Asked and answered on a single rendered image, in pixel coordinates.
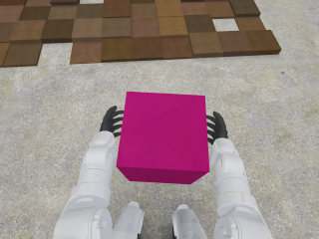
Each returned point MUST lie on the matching left robot shin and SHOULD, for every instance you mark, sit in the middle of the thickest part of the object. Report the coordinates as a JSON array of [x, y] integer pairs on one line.
[[133, 203]]

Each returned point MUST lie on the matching robot left upper arm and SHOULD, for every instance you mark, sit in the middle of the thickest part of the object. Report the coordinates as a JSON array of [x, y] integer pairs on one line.
[[94, 222]]

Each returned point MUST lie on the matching robot right thigh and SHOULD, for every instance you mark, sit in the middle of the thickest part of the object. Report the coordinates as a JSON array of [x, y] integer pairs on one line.
[[186, 225]]

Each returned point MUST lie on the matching robot left forearm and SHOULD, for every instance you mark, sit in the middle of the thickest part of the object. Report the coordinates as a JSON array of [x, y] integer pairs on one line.
[[93, 186]]

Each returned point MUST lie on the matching left robot hand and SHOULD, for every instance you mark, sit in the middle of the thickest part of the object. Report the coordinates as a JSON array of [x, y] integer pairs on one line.
[[108, 121]]

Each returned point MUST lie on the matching robot right forearm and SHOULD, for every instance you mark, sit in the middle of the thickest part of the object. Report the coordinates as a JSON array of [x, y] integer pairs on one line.
[[232, 187]]

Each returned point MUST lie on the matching robot right upper arm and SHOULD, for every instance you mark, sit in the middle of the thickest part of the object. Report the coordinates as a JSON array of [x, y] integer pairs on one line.
[[231, 226]]

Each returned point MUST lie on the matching carton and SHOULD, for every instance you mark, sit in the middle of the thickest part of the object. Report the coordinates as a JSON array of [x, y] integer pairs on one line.
[[163, 138]]

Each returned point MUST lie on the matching right robot hand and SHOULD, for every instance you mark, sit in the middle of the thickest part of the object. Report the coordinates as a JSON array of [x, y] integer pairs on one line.
[[219, 127]]

